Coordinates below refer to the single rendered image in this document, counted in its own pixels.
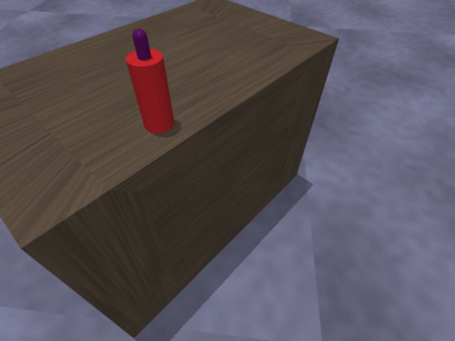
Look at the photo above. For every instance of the bottle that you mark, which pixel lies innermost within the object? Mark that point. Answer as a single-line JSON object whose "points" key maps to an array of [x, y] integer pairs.
{"points": [[148, 75]]}

